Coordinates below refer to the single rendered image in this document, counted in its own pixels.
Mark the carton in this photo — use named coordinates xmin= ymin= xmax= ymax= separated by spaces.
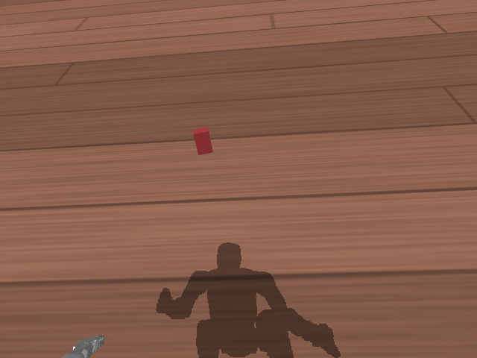
xmin=193 ymin=127 xmax=213 ymax=155

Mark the left robot hand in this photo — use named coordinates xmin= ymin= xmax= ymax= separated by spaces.
xmin=62 ymin=335 xmax=105 ymax=358

